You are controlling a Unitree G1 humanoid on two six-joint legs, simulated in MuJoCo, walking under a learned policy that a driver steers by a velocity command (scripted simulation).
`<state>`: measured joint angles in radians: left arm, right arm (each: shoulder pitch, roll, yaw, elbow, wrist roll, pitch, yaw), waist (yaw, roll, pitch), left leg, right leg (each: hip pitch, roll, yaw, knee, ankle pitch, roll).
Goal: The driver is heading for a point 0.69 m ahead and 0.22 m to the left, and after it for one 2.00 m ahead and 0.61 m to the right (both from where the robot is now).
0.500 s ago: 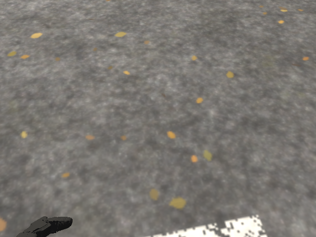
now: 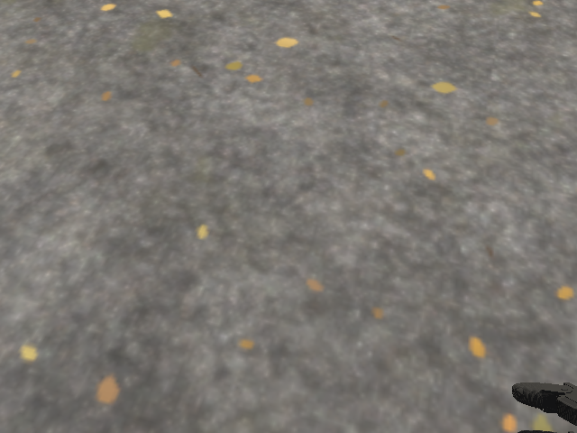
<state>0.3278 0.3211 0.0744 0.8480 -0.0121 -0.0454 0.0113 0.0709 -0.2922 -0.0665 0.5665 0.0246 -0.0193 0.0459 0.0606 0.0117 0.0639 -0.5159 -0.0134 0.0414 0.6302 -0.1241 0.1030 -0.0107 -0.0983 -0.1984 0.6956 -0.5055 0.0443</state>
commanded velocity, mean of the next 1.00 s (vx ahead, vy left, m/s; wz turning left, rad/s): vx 0.49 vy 0.00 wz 0.54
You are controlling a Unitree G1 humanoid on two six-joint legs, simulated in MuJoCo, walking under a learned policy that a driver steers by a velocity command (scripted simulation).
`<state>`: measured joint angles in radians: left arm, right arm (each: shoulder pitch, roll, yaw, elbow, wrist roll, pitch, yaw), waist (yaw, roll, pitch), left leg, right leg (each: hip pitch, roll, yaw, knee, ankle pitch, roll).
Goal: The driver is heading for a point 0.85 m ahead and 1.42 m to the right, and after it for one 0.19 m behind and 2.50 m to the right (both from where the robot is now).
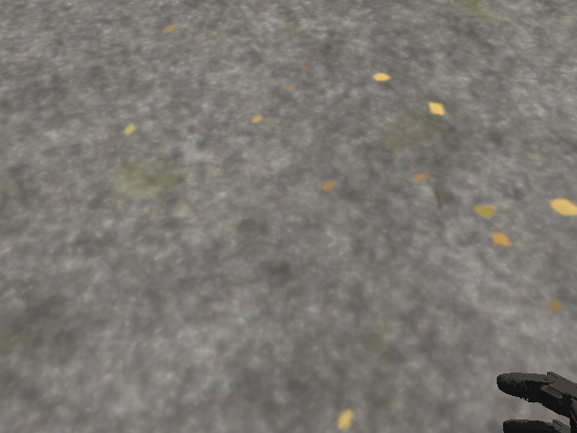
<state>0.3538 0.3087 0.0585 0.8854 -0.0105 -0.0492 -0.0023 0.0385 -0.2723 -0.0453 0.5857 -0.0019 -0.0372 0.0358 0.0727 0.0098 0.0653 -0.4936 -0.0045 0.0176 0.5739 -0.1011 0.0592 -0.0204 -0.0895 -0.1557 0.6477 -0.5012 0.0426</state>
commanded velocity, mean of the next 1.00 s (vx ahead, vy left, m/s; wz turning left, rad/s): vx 0.09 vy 0.00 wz -0.25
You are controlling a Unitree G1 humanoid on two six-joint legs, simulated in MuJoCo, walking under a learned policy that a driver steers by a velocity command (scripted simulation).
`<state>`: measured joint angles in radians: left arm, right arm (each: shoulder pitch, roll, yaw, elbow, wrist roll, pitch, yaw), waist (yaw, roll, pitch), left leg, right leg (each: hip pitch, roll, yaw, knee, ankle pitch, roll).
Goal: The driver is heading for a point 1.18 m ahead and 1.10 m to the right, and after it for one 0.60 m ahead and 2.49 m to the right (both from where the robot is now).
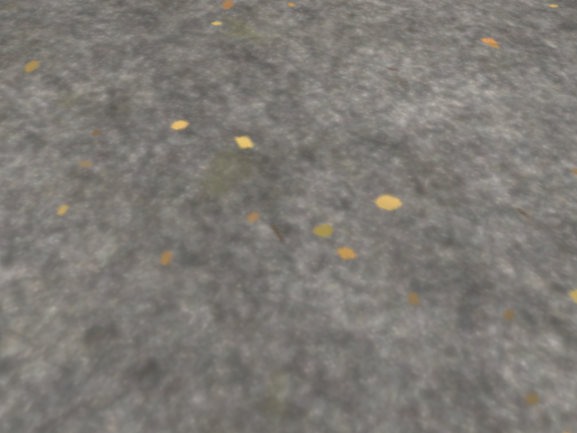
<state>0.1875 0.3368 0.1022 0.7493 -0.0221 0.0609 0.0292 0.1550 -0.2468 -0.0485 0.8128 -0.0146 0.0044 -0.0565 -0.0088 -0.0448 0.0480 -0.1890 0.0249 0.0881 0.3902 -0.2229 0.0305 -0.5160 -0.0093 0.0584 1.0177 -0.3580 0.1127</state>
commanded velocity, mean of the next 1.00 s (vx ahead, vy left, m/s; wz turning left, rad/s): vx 0.00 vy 0.00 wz -0.59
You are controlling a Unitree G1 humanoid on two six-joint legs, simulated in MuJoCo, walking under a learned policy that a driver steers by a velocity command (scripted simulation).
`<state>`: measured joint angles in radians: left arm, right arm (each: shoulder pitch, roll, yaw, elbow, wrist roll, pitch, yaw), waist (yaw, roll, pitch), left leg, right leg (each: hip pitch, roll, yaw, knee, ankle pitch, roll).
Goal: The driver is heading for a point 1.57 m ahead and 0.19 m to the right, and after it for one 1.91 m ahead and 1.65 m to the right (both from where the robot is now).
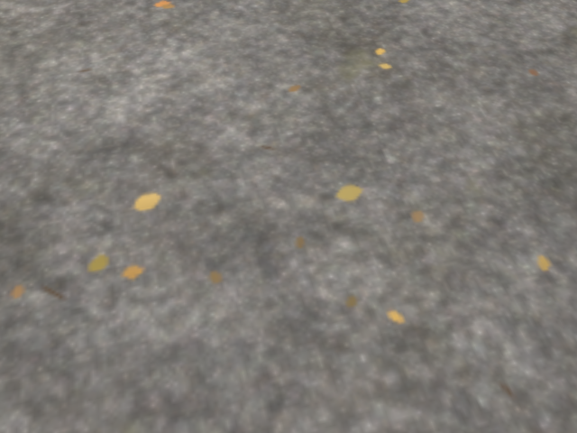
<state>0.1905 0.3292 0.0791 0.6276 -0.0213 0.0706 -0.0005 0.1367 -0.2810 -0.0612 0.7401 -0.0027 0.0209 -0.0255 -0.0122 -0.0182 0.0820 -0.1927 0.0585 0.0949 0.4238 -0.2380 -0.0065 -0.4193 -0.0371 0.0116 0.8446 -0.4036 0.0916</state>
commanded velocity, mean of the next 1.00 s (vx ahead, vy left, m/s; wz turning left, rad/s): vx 0.30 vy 0.00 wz -0.37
